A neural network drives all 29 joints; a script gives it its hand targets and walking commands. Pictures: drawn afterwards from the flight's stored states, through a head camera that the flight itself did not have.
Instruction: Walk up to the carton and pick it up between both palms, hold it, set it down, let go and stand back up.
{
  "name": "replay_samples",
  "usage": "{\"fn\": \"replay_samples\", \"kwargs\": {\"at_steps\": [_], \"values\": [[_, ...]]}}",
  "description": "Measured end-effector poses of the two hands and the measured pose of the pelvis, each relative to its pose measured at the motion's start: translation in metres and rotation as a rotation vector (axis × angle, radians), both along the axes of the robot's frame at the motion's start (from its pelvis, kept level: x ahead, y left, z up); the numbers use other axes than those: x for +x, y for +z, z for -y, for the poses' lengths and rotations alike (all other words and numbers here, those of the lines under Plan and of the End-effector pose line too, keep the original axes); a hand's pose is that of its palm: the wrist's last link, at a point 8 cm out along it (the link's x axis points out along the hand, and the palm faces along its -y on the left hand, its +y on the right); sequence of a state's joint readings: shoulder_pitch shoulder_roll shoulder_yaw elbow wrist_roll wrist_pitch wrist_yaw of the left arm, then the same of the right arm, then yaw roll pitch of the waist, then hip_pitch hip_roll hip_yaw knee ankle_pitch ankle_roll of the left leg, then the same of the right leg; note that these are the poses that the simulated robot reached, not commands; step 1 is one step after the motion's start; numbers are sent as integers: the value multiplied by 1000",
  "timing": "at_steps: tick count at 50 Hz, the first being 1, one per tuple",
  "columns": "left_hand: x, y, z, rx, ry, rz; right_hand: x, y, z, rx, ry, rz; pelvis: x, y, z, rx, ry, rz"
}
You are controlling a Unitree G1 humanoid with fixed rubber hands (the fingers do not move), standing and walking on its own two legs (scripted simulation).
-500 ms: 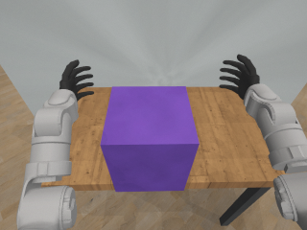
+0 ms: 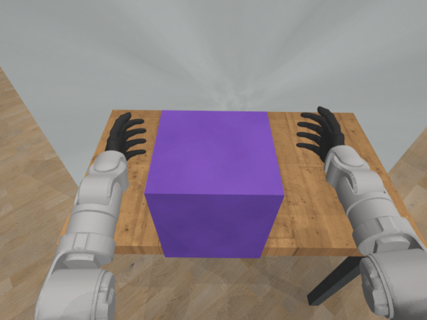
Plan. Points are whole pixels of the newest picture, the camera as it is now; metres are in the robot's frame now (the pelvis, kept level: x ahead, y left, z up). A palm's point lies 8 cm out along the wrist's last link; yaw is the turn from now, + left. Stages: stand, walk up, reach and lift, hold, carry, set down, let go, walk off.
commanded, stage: reach and lift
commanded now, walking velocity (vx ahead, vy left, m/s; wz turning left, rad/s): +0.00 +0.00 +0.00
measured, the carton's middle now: (213, 188) +0.38 +0.02 +0.02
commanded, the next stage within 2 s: none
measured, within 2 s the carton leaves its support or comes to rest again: neither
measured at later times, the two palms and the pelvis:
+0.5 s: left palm (138, 161) +0.41 +0.17 +0.08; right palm (313, 151) +0.42 -0.19 +0.09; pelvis +0.01 +0.00 +0.00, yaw +0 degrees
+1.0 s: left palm (141, 159) +0.41 +0.16 +0.09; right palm (290, 153) +0.42 -0.14 +0.08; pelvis +0.00 +0.01 -0.01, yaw +1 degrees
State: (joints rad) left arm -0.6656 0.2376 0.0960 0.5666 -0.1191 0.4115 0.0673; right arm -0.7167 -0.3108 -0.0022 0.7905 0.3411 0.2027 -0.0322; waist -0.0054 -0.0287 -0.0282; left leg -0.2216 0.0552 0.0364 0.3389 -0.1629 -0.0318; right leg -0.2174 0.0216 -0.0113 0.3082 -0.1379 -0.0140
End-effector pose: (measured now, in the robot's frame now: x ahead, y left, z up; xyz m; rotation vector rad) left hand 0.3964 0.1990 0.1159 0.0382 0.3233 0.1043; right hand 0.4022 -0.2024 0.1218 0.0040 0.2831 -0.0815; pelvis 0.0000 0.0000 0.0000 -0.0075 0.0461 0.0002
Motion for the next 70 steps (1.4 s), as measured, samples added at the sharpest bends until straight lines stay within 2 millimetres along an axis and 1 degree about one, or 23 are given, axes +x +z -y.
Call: {"fn": "replay_samples", "kwargs": {"at_steps": [5,8,10,18,22,25,29,33,37,44,47,54,61,70], "values": [[8,-5,8,14,9,28,9,-8,-6,-10,4,27,-1,-1,0,1,-3,-40],[15,-7,12,22,9,45,16,-13,-10,-23,10,24,1,-2,0,1,-4,-54],[17,-11,14,21,6,49,17,-19,-13,-36,13,14,4,-2,1,0,-3,-56],[13,-35,19,17,13,90,19,-37,-20,-48,17,39,11,-4,1,-6,2,-77],[12,-39,23,12,13,93,21,-37,-20,-45,15,50,12,-4,0,-10,-2,-89],[13,-39,28,5,7,97,22,-34,-17,-50,7,53,11,-5,0,-10,-6,-95],[14,-36,28,8,7,106,22,-31,-16,-55,1,51,10,-5,-1,-9,-11,-97],[13,-34,29,4,11,111,21,-31,-20,-51,7,42,7,-5,-3,-9,-11,-105],[13,-33,30,4,18,116,21,-35,-32,-38,22,28,5,-5,-4,-10,-7,-122],[13,-29,33,4,27,129,24,-41,-63,-10,35,22,3,-6,-8,-16,12,-134],[11,-30,35,16,24,121,23,-40,-64,-14,0,21,3,-6,-9,-18,17,-118],[10,-26,40,1,34,115,17,-36,-60,-36,-21,10,2,-4,-7,-20,18,-71],[7,-27,38,17,32,118,12,-34,-62,-30,-27,34,-2,-3,-6,-16,13,-50],[5,-30,36,30,45,100,12,-37,-64,-14,-16,37,-2,-2,-6,-9,9,-51]]}}
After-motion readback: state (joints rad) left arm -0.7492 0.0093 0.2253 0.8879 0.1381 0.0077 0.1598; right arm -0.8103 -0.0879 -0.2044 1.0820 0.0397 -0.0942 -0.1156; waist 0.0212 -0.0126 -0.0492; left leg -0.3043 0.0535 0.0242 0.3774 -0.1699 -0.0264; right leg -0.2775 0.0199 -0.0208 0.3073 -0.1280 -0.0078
